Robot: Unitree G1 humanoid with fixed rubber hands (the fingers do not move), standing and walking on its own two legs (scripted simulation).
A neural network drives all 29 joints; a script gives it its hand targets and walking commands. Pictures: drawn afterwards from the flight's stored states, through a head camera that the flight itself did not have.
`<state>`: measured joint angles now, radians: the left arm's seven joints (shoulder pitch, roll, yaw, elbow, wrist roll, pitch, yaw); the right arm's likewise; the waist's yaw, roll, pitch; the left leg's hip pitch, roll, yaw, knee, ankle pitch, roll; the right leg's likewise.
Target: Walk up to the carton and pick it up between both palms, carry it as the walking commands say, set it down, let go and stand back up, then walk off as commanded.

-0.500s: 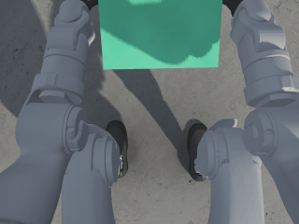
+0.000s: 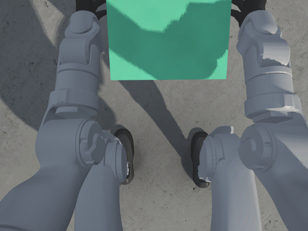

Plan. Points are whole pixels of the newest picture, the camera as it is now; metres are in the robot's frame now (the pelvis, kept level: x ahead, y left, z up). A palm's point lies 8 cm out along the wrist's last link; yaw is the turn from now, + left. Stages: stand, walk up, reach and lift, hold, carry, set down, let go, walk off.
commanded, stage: reach and lift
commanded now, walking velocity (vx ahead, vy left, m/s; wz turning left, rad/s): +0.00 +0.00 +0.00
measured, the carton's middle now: (166, 14) +0.58 -0.01 -0.21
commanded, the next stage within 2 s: none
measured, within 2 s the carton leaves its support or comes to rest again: neither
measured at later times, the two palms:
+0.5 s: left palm (70, 4) +0.54 +0.14 -0.05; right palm (273, 7) +0.52 -0.17 -0.05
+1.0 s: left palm out of the picture +0.52 +0.14 +0.02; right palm out of the picture +0.51 -0.16 +0.02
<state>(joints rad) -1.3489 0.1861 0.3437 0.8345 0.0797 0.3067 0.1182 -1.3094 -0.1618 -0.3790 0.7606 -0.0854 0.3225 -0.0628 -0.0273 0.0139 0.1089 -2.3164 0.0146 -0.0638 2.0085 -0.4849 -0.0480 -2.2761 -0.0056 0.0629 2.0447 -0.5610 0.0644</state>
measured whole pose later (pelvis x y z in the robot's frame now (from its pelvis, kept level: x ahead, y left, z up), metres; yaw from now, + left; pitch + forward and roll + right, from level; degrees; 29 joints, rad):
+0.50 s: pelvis +0.00 +0.00 +0.04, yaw -1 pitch +48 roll -1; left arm -1.25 0.09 0.45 0.74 0.21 0.39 0.08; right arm -1.20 -0.07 -0.47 0.67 -0.21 0.40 -0.04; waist -0.02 0.01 -0.08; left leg -2.26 0.01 -0.06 1.86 -0.45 -0.05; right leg -2.22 0.00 0.06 1.89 -0.51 0.07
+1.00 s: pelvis +0.00 +0.00 +0.09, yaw -1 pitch +48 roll -1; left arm -1.11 0.02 0.46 0.68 0.24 0.41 0.12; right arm -1.09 0.00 -0.46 0.65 -0.23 0.42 -0.13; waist -0.01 0.01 -0.20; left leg -2.11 0.01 -0.07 1.71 -0.44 -0.05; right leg -2.08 0.00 0.06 1.73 -0.49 0.06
